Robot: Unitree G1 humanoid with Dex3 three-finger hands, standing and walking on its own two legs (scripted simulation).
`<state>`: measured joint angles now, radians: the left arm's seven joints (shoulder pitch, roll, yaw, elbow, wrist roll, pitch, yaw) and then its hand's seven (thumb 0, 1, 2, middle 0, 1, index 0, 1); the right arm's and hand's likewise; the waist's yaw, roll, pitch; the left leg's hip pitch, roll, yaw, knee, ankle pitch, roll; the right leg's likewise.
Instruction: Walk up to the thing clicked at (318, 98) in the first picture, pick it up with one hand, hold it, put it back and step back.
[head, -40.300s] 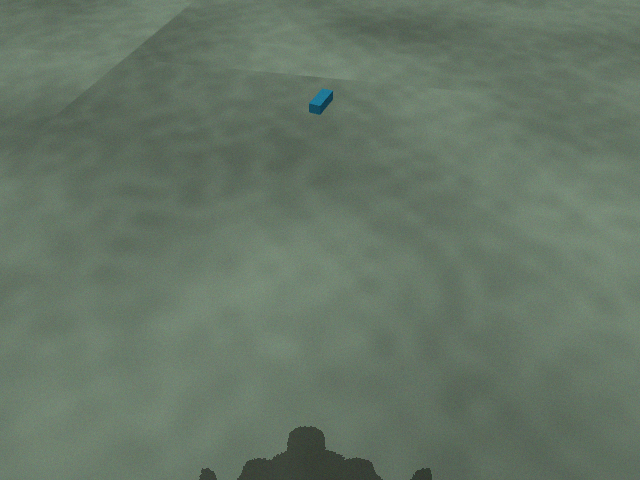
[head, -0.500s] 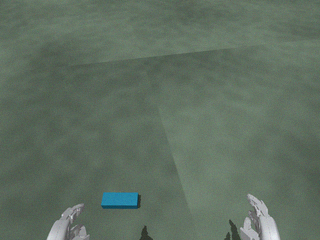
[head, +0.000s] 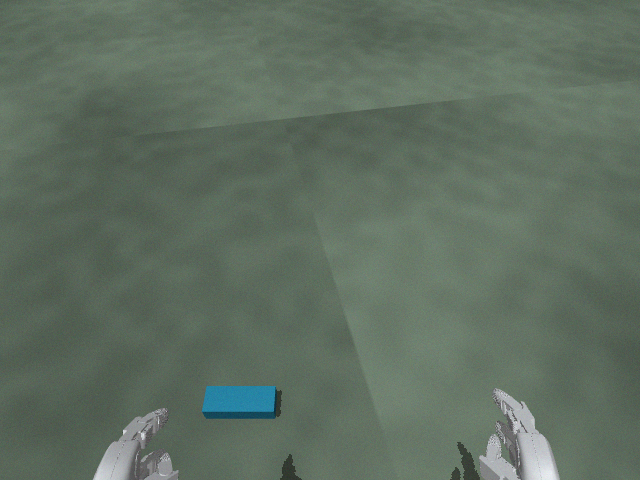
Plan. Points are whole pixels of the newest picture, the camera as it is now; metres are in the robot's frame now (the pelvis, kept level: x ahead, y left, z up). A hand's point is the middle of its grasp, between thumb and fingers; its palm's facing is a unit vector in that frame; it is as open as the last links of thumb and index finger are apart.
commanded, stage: stand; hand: left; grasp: from above
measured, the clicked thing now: (240, 402) +0.48 +0.22 -0.68
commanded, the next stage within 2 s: none
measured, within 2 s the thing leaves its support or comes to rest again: neither
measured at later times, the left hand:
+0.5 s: hand out of the picture +0.05 +0.25 -0.11, palm faces +0.05 -0.94 -0.33, open 7.4 cm
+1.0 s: hand out of the picture +0.03 +0.24 -0.10, palm faces +0.04 -0.94 -0.35, open 7.4 cm
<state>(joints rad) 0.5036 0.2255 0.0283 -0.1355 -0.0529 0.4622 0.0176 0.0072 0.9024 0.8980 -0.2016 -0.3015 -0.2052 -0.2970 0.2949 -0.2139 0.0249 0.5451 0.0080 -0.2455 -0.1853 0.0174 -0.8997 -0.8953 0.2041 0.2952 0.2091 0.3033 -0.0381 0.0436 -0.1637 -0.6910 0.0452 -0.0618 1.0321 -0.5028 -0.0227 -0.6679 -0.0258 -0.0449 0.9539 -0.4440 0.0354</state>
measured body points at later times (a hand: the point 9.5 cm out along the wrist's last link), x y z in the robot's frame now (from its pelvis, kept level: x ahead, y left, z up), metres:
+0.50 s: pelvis +0.00 +0.01 +0.04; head +0.00 +0.02 +0.49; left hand +0.05 +0.30 -0.09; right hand +0.08 -0.27 -0.08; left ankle +0.01 +0.13 -0.68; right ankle +0.02 -0.15 -0.68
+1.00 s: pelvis -0.01 +0.00 +0.06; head -0.02 -0.01 +0.51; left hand +0.02 +0.29 -0.07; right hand +0.06 -0.29 -0.08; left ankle +0.01 +0.13 -0.68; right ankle +0.02 -0.15 -0.68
